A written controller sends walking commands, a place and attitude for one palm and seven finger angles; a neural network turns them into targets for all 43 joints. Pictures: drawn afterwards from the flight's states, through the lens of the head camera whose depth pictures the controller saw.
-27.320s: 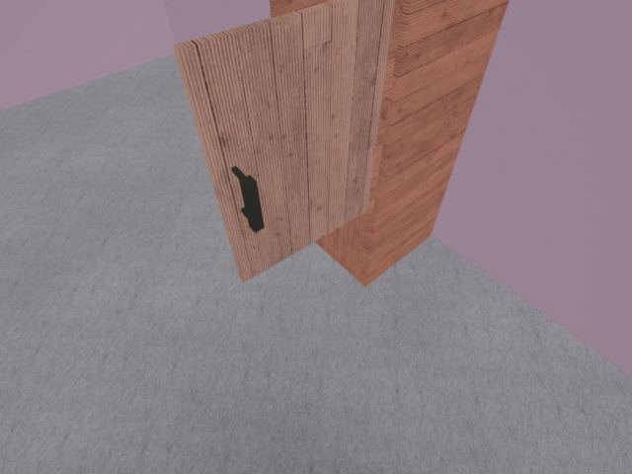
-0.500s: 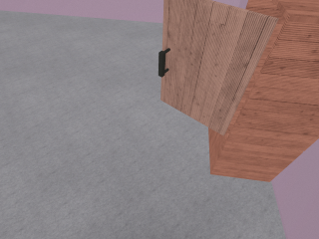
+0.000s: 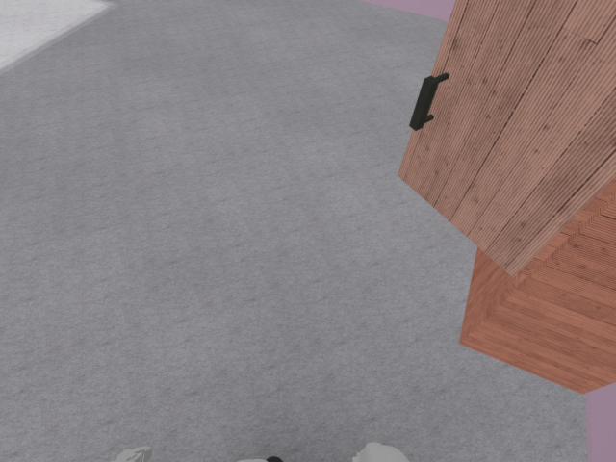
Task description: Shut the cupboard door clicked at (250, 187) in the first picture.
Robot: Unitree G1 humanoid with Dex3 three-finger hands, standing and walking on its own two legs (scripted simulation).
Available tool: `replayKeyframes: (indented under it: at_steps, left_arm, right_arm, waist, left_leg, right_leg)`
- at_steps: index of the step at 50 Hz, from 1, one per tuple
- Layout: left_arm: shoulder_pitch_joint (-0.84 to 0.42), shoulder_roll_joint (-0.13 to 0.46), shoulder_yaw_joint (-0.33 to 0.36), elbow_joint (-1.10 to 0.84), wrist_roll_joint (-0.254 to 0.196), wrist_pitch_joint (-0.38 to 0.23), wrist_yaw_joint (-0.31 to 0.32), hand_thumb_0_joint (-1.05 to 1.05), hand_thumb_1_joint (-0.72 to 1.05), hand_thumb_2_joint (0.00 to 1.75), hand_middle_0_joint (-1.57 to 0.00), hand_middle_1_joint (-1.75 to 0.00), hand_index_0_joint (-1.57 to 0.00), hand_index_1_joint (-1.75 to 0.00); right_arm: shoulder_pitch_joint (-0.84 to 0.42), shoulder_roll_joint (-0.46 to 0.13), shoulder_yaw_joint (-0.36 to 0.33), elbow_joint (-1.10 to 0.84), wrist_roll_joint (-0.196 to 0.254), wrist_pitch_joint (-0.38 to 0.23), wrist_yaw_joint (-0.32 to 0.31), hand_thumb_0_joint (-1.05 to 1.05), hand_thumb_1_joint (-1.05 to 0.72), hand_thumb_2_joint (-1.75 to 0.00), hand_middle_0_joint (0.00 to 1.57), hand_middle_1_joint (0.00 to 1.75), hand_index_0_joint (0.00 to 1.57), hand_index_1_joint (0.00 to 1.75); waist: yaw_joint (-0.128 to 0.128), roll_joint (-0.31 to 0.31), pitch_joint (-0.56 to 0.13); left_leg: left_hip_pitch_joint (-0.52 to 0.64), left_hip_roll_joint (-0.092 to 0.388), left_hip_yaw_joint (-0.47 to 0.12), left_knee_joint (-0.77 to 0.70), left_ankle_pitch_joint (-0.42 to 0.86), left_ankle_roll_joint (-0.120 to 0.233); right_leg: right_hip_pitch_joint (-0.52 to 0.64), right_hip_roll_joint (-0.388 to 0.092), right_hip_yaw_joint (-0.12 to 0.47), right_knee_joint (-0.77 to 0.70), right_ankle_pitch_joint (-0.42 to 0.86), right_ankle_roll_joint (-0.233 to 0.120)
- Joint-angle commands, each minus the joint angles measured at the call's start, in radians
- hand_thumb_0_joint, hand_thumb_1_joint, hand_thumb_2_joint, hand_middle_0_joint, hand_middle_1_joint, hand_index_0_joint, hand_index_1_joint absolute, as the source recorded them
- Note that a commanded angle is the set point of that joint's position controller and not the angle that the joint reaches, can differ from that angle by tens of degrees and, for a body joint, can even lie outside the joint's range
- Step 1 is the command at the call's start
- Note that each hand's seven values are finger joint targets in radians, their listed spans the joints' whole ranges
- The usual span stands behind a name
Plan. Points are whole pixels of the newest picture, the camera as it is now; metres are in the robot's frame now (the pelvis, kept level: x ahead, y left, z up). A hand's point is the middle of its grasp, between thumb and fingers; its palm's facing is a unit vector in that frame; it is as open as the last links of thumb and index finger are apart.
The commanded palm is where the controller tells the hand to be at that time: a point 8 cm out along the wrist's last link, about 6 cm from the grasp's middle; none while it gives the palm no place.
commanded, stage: walk to a spot facing it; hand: left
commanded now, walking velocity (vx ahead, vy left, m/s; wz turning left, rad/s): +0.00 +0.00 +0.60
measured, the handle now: (429, 101) +0.86 -0.27 -0.05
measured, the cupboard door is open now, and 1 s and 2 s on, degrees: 59 59 59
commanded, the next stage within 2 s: turn to face it in 1.48 s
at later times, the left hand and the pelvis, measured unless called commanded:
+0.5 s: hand out of the picture -0.03 +0.20 -0.19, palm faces +0.35 -0.90 -0.25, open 7.4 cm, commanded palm none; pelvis -0.01 -0.02 -0.02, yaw +20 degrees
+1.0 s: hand out of the picture +0.01 +0.17 -0.15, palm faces +0.63 -0.74 -0.25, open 7.4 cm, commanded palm none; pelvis +0.11 +0.00 +0.00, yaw +40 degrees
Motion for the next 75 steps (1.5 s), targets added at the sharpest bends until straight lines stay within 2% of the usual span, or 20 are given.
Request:
replayKeyframes:
  at_steps: [1, 4, 7, 10, 15, 21, 23, 37, 38, 39, 41, 45, 51, 55, 59, 60, 61, 62, 67, 75]
  left_arm:
    - [0.037, 0.068, 0.018, -0.078, -0.008, -0.024, 0.009, 0.0, 0.9, 0.9, -0.2, -0.3, -0.2, -0.3]
    - [0.151, 0.102, 0.027, -0.056, -0.01, -0.031, 0.014, 0.0, 0.9, 0.9, -0.2, -0.3, -0.2, -0.3]
    - [0.075, 0.234, 0.039, -0.099, 0.008, -0.034, 0.026, 0.0, 0.9, 0.9, -0.2, -0.3, -0.2, -0.3]
    - [-0.048, 0.138, 0.024, -0.127, 0.003, -0.05, 0.028, 0.0, 0.9, 0.9, -0.2, -0.3, -0.2, -0.3]
    - [0.108, 0.19, 0.038, -0.092, 0.009, -0.056, 0.024, 0.0, 0.9, 0.9, -0.2, -0.3, -0.2, -0.3]
    - [0.126, 0.198, 0.051, -0.09, -0.005, -0.041, 0.014, 0.0, 0.9, 0.9, -0.2, -0.3, -0.2, -0.3]
    - [0.072, 0.085, 0.017, -0.168, -0.007, -0.036, 0.0, 0.0, 0.9, 0.9, -0.2, -0.3, -0.2, -0.3]
    - [0.153, 0.104, 0.033, -0.096, 0.002, -0.067, -0.048, 0.0, 0.9, 0.9, -0.2, -0.3, -0.2, -0.3]
    - [0.261, 0.146, 0.047, -0.068, 0.007, -0.079, -0.04, 0.0, 0.9, 0.9, -0.2, -0.3, -0.2, -0.3]
    - [0.344, 0.251, 0.067, -0.061, 0.022, -0.093, -0.021, 0.0, 0.9, 0.9, -0.2, -0.3, -0.2, -0.3]
    - [0.24, 0.229, 0.053, -0.086, 0.005, -0.091, -0.007, 0.0, 0.9, 0.9, -0.2, -0.3, -0.2, -0.3]
    - [0.114, 0.096, 0.023, -0.083, 0.005, -0.122, -0.004, 0.0, 0.9, 0.9, -0.2, -0.3, -0.2, -0.3]
    - [0.288, 0.087, 0.021, 0.011, 0.006, -0.136, 0.002, 0.0, 0.9, 0.9, -0.2, -0.3, -0.2, -0.3]
    - [0.324, 0.102, 0.024, 0.032, 0.006, -0.132, 0.003, 0.0, 0.9, 0.9, -0.2, -0.3, -0.2, -0.3]
    - [0.264, 0.152, 0.032, 0.022, -0.002, -0.123, -0.002, 0.0, 0.9, 0.9, -0.2, -0.3, -0.2, -0.3]
    - [0.246, 0.15, 0.028, 0.008, -0.009, -0.121, -0.01, 0.0, 0.9, 0.9, -0.2, -0.3, -0.2, -0.3]
    - [0.238, 0.083, 0.025, -0.041, -0.017, -0.113, -0.028, 0.0, 0.9, 0.9, -0.2, -0.3, -0.2, -0.3]
    - [0.121, 0.083, 0.012, -0.11, -0.012, -0.109, -0.024, 0.0, 0.9, 0.9, -0.2, -0.3, -0.2, -0.3]
    - [0.194, 0.033, 0.022, -0.037, 0.013, -0.075, -0.033, 0.0, 0.9, 0.9, -0.2, -0.3, -0.2, -0.3]
    - [0.05, 0.036, 0.018, -0.101, 0.007, -0.064, -0.042, 0.0, 0.9, 0.9, -0.2, -0.3, -0.2, -0.3]
  right_arm:
    - [0.006, -0.23, -0.071, -0.073, -0.004, -0.004, -0.01, 0.0, -0.9, -0.9, 0.2, 0.3, 0.2, 0.3]
    - [-0.053, -0.219, -0.077, -0.101, 0.006, 0.004, -0.004, 0.0, -0.9, -0.9, 0.2, 0.3, 0.2, 0.3]
    - [-0.037, -0.143, -0.079, -0.133, 0.001, 0.007, 0.01, 0.0, -0.9, -0.9, 0.2, 0.3, 0.2, 0.3]
    - [-0.013, -0.141, -0.073, -0.117, 0.002, 0.017, 0.028, 0.0, -0.9, -0.9, 0.2, 0.3, 0.2, 0.3]
    - [-0.13, -0.104, -0.045, -0.154, 0.016, 0.009, 0.038, 0.0, -0.9, -0.9, 0.2, 0.3, 0.2, 0.3]
    - [-0.027, -0.154, -0.045, -0.137, 0.016, -0.011, 0.033, 0.0, -0.9, -0.9, 0.2, 0.3, 0.2, 0.3]
    - [0.11, -0.348, -0.088, -0.109, 0.0, -0.019, 0.02, 0.0, -0.9, -0.9, 0.2, 0.3, 0.2, 0.3]
    - [-0.071, -0.245, -0.061, -0.127, 0.0, -0.041, 0.002, 0.0, -0.9, -0.9, 0.2, 0.3, 0.2, 0.3]
    - [-0.092, -0.204, -0.054, -0.138, 0.008, -0.044, 0.004, 0.0, -0.9, -0.9, 0.2, 0.3, 0.2, 0.3]
    - [-0.068, -0.116, -0.035, -0.16, 0.022, -0.051, 0.011, 0.0, -0.9, -0.9, 0.2, 0.3, 0.2, 0.3]
    - [-0.084, -0.137, -0.052, -0.165, -0.002, -0.049, 0.023, 0.0, -0.9, -0.9, 0.2, 0.3, 0.2, 0.3]
    - [-0.043, -0.087, -0.044, -0.1, -0.003, -0.033, 0.053, 0.0, -0.9, -0.9, 0.2, 0.3, 0.2, 0.3]
    - [-0.185, -0.037, -0.021, -0.135, 0.003, -0.038, 0.067, 0.0, -0.9, -0.9, 0.2, 0.3, 0.2, 0.3]
    - [-0.269, -0.042, -0.009, -0.169, 0.003, -0.049, 0.074, 0.0, -0.9, -0.9, 0.2, 0.3, 0.2, 0.3]
    - [-0.059, -0.106, -0.028, -0.122, -0.003, -0.062, 0.055, 0.0, -0.9, -0.9, 0.2, 0.3, 0.2, 0.3]
    - [0.085, -0.17, -0.046, -0.087, -0.007, -0.063, 0.044, 0.0, -0.9, -0.9, 0.2, 0.3, 0.2, 0.3]
    - [0.211, -0.321, -0.086, -0.063, -0.016, -0.067, 0.031, 0.0, -0.9, -0.9, 0.2, 0.3, 0.2, 0.3]
    - [0.258, -0.372, -0.092, -0.046, 0.007, -0.062, 0.017, 0.0, -0.9, -0.9, 0.2, 0.3, 0.2, 0.3]
    - [-0.042, -0.182, -0.027, -0.12, 0.001, -0.085, -0.005, 0.0, -0.9, -0.9, 0.2, 0.3, 0.2, 0.3]
    - [0.016, -0.164, -0.038, -0.071, 0.004, -0.091, 0.0, 0.0, -0.9, -0.9, 0.2, 0.3, 0.2, 0.3]
  waist:
    - [0.01, 0.168, -0.127]
    - [0.066, 0.143, -0.139]
    - [0.047, -0.21, -0.053]
    - [-0.024, -0.197, -0.015]
    - [0.057, -0.195, -0.065]
    - [0.007, -0.163, -0.152]
    - [-0.073, 0.335, -0.196]
    - [0.088, 0.106, -0.058]
    - [0.142, -0.02, -0.08]
    - [0.179, -0.337, -0.136]
    - [0.094, -0.261, -0.019]
    - [0.01, -0.151, -0.01]
    - [0.073, -0.142, -0.021]
    - [0.095, -0.16, -0.008]
    - [-0.029, -0.14, -0.111]
    - [-0.108, -0.062, -0.192]
    - [-0.151, 0.233, -0.28]
    - [-0.164, 0.149, -0.284]
    - [0.016, 0.124, -0.066]
    - [0.023, 0.084, -0.027]
  left_leg:
    - [0.081, 0.217, -0.345, -0.154, -0.024, 0.108]
    - [-0.066, 0.143, -0.325, -0.091, -0.087, 0.055]
    - [-0.286, -0.046, -0.007, 0.566, -0.415, -0.078]
    - [-0.263, 0.057, 0.013, 0.774, -0.287, -0.087]
    - [-0.167, 0.051, 0.131, 0.453, -0.33, -0.107]
    - [0.167, 0.044, 0.154, -0.009, -0.075, -0.069]
    - [0.413, 0.451, -0.388, -0.115, 0.268, 0.161]
    - [-0.128, 0.161, -0.235, -0.071, -0.45, 0.086]
    - [-0.278, 0.076, -0.168, 0.095, -0.484, 0.048]
    - [-0.464, -0.053, 0.015, 0.461, -0.502, -0.02]
    - [-0.464, 0.049, -0.026, 0.809, -0.375, -0.023]
    - [-0.35, 0.127, 0.045, 0.777, -0.11, -0.056]
    - [-0.409, 0.12, 0.143, 0.506, -0.099, -0.052]
    - [-0.325, 0.103, 0.198, 0.286, -0.121, -0.021]
    - [0.106, -0.005, 0.283, 0.14, -0.122, 0.039]
    - [0.389, 0.037, 0.21, 0.085, -0.087, 0.071]
    - [0.616, 0.377, -0.322, -0.011, -0.083, 0.208]
    - [0.609, 0.501, -0.511, -0.134, -0.035, 0.273]
    - [0.048, 0.309, -0.174, -0.225, -0.269, 0.147]
    - [0.037, 0.244, -0.11, -0.262, -0.192, 0.154]
  right_leg:
    - [0.069, 0.032, -0.009, -0.154, -0.01, -0.005]
    - [0.309, 0.049, -0.014, -0.424, 0.113, -0.02]
    - [0.226, -0.453, 0.411, -0.745, -0.099, -0.232]
    - [0.168, -0.31, 0.176, -0.627, 0.182, -0.211]
    - [0.352, -0.299, 0.008, -0.476, 0.694, -0.184]
    - [0.276, -0.279, -0.098, -0.263, 0.583, -0.08]
    - [-0.178, -0.07, -0.152, 0.116, -0.296, 0.023]
    - [0.315, 0.035, -0.109, -0.326, 0.106, 0.006]
    - [0.505, -0.033, -0.023, -0.464, 0.007, -0.008]
    - [0.644, -0.345, 0.376, -0.675, -0.324, -0.1]
    - [0.347, -0.474, 0.581, -0.813, -0.537, -0.187]
    - [0.252, -0.314, 0.046, -0.739, 0.01, -0.132]
    - [0.514, -0.313, -0.157, -0.658, 0.535, -0.137]
    - [0.554, -0.342, -0.199, -0.606, 0.661, -0.138]
    - [0.411, -0.316, -0.304, -0.285, 0.875, -0.1]
    - [0.217, -0.289, -0.317, -0.052, 0.699, -0.069]
    - [-0.138, -0.116, -0.292, 0.319, -0.04, -0.007]
    - [-0.289, -0.088, -0.118, 0.446, -0.184, -0.019]
    - [-0.13, -0.147, -0.031, 0.278, 0.039, -0.019]
    - [-0.061, -0.095, -0.056, -0.083, 0.195, 0.005]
